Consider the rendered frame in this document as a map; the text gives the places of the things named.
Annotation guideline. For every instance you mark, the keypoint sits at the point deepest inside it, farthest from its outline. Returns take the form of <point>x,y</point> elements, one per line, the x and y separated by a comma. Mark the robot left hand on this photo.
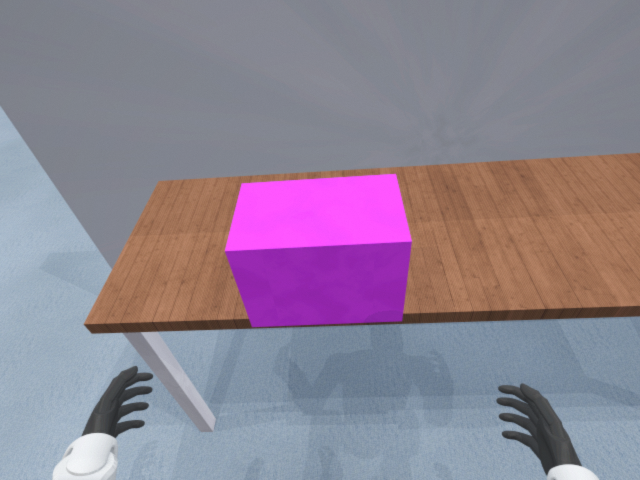
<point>108,411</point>

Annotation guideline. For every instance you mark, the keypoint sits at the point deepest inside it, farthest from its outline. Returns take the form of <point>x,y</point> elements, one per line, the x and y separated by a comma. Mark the robot left forearm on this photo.
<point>90,457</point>

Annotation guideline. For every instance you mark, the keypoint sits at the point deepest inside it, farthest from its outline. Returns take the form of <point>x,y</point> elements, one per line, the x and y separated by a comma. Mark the robot right hand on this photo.
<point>549,441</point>

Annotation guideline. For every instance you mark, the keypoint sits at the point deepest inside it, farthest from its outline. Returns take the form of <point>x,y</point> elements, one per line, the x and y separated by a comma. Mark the carton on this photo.
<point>321,251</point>

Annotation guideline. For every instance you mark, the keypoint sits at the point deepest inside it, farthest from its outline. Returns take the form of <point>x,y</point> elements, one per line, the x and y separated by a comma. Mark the table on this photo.
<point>552,238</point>

